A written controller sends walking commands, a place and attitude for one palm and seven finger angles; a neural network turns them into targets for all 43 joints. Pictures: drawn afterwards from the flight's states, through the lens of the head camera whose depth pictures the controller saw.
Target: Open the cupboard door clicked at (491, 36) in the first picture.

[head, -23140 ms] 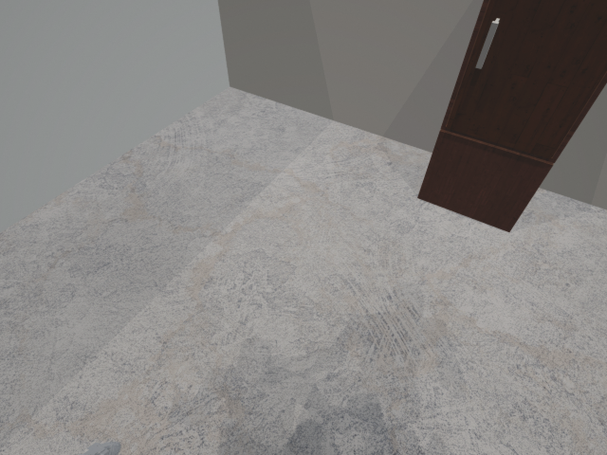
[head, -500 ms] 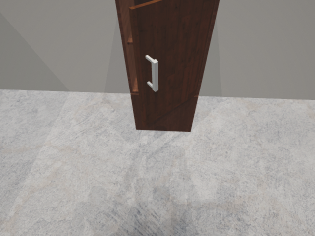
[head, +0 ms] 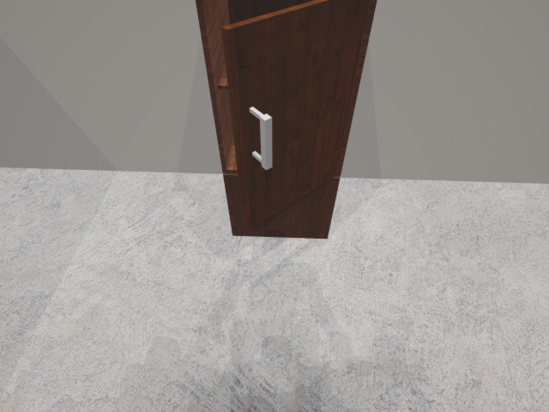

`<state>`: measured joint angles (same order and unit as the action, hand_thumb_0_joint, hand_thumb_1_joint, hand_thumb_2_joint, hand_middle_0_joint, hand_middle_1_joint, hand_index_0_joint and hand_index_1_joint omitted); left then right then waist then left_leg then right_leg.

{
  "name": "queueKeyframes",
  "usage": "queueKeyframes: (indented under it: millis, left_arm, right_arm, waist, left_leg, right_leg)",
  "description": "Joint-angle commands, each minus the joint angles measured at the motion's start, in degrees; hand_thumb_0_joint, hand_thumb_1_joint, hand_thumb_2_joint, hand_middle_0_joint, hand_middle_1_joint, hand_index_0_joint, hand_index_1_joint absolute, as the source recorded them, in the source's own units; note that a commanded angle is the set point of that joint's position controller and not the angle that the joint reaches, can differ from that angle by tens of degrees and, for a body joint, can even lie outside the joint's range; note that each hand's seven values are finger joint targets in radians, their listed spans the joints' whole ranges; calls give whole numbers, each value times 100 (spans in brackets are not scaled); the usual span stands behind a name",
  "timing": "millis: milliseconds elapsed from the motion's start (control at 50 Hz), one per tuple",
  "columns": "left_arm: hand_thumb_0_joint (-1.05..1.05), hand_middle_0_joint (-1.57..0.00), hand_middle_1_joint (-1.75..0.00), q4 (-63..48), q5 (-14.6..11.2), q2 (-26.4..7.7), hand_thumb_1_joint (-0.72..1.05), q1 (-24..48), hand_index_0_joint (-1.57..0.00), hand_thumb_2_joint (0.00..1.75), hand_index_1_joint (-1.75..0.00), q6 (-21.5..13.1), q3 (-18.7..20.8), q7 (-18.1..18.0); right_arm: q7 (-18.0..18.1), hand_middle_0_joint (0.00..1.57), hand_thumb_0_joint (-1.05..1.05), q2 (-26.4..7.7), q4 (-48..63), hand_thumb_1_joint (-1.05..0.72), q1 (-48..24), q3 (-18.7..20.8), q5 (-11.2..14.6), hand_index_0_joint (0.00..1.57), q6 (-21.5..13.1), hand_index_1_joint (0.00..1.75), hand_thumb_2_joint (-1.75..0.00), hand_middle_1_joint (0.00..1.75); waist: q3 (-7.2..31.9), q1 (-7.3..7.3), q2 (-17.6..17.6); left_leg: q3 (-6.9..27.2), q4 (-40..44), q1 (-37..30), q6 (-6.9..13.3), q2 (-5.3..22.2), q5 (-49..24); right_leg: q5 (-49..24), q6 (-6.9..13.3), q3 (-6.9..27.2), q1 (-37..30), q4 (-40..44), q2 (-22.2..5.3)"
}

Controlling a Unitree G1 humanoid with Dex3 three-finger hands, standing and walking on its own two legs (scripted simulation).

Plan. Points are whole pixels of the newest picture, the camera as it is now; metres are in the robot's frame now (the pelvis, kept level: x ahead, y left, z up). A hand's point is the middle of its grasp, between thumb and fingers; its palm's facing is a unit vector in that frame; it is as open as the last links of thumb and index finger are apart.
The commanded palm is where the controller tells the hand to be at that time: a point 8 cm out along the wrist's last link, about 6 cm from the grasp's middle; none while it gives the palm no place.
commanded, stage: look to check the result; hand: left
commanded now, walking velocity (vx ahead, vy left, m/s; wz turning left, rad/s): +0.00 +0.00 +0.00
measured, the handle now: (260, 139) +0.68 +0.07 +0.00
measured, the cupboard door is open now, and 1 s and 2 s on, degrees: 41 41 41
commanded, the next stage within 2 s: walk to a spot facing it in 0.58 s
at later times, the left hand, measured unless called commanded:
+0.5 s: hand out of the picture +0.07 +0.23 -0.16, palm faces -0.01 -0.95 -0.32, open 7.4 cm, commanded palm none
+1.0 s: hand out of the picture +0.09 +0.20 -0.18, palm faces -0.10 -0.96 -0.27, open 7.4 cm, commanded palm none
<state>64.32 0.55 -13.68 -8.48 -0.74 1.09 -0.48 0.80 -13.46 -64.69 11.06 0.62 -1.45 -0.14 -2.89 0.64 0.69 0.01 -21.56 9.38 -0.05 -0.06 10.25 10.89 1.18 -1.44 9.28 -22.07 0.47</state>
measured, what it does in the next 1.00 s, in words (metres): stands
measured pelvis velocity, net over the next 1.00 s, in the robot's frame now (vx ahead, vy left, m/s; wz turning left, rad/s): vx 0.02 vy -0.01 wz -0.12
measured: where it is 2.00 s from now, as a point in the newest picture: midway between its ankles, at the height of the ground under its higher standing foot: outside the picture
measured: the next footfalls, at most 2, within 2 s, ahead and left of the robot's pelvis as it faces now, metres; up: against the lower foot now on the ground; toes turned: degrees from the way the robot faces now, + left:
left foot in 1.56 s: +0.10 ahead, +0.12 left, +0.00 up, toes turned -26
right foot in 1.82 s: -0.01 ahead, -0.16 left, +0.00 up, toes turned -35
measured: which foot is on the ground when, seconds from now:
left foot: down 0.00-1.00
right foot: down 0.00-1.00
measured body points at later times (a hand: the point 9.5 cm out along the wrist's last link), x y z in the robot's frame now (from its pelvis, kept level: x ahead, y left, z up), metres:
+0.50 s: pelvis +0.01 -0.01 +0.00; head +0.03 -0.01 +0.45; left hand +0.07 +0.28 -0.13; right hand +0.08 -0.28 -0.15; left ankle +0.02 +0.12 -0.75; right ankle +0.01 -0.11 -0.75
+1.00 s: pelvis +0.02 -0.01 -0.01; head +0.05 -0.02 +0.44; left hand +0.10 +0.25 -0.15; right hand +0.05 -0.27 -0.16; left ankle +0.02 +0.12 -0.75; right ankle +0.01 -0.11 -0.75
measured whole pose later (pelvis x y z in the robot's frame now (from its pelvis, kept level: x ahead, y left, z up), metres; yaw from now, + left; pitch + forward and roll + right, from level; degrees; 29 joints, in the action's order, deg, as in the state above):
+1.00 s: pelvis +0.02 -0.01 -0.01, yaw -7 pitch -1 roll +1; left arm 59.9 0.9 -14.4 -10.0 2.8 2.6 0.1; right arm 1.8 -12.9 -58.8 9.3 1.8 -1.4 1.5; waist -4.5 -0.2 -0.3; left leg -6.2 -27.7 10.7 -1.1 3.0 16.3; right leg 15.0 2.0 4.6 14.0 -30.0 3.6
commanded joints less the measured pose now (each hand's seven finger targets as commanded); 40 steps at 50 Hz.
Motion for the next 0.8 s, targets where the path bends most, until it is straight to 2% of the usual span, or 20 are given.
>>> queueKeyframes:
  millis: [0, 80, 120, 240, 340, 600, 700, 720, 760, 780]
  left_arm:
    - [0, -20, -30, -218, 7, -1050, 90, -49, -20, 90, -30, -94, 183, -69]
    - [0, -20, -30, -210, 4, -1134, 90, 23, -20, 90, -30, -101, 174, -67]
    - [0, -20, -30, -197, 2, -1179, 90, 62, -20, 90, -30, -107, 170, -65]
    - [0, -20, -30, -191, 3, -1297, 90, 100, -20, 90, -30, -131, 173, -68]
    - [0, -20, -30, -182, 1, -1368, 90, 159, -20, 90, -30, -139, 170, -69]
    - [0, -20, -30, -180, -2, -1440, 90, 259, -20, 90, -30, -136, 153, -59]
    - [0, -20, -30, -215, -5, -1477, 90, 288, -20, 90, -30, -145, 172, -62]
    - [0, -20, -30, -247, -3, -1450, 90, 281, -20, 90, -30, -126, 190, -61]
    - [0, -20, -30, -244, -2, -1019, 90, 75, -20, 90, -30, -16, 151, -88]
    - [0, -20, -30, -272, -3, -961, 90, -22, -20, 90, -30, 44, 157, -96]
  right_arm:
    - [49, 20, 0, -937, 218, -90, 10, 149, 16, 20, -75, 30, -90, 30]
    - [39, 20, 0, -1018, 225, -90, -100, 147, 21, 20, -74, 30, -90, 30]
    - [38, 20, 0, -1072, 221, -90, -132, 149, 25, 20, -74, 30, -90, 30]
    - [33, 20, 0, -1207, 244, -90, -268, 155, 41, 20, -75, 30, -90, 30]
    - [30, 20, 0, -1293, 256, -90, -347, 154, 46, 20, -74, 30, -90, 30]
    - [18, 20, 0, -1361, 240, -90, -452, 134, 34, 20, -76, 30, -90, 30]
    - [35, 20, 0, -1403, 257, -90, -436, 150, 35, 20, -90, 30, -90, 30]
    - [51, 20, 0, -1376, 264, -90, -395, 169, 28, 20, -85, 30, -90, 30]
    - [82, 20, 0, -884, 255, -90, -91, 111, 26, 20, -16, 30, -90, 30]
    - [99, 20, 0, -796, 266, -90, 20, 111, 31, 20, 26, 30, -90, 30]
  waist:
    - [157, -33, -20]
    - [187, -29, 45]
    - [229, -24, -69]
    - [305, -29, -7]
    - [310, -28, -93]
    - [266, -25, -7]
    - [416, -20, -43]
    - [440, -9, -9]
    - [499, 23, -90]
    - [472, 18, -133]
  left_leg:
    - [518, 433, 0, 154, 573, -375]
    - [532, 466, -89, 152, 580, -412]
    - [525, 483, -128, 146, 599, -460]
    - [502, 474, -281, 147, 608, -631]
    - [497, 501, -328, 138, 625, -688]
    - [490, 581, -337, 106, 632, -668]
    - [437, 519, -461, 97, 669, -876]
    - [364, 407, -500, 87, 689, -954]
    - [138, 134, -494, 15, 724, -1057]
    - [51, 9, -424, -8, 715, -998]
  right_leg:
    - [-113, 176, 621, -17, 553, -685]
    - [-173, 176, 643, -40, 593, -700]
    - [-256, 169, 625, -72, 596, -704]
    - [-520, 171, 657, -125, 636, -719]
    - [-661, 163, 653, -160, 652, -723]
    - [-636, 154, 675, -237, 735, -749]
    - [-1043, 167, 701, -318, 657, -736]
    - [-1273, 180, 744, -278, 581, -741]
    - [-1741, 142, 813, -199, 323, -738]
    - [-1876, 142, 872, -178, 196, -733]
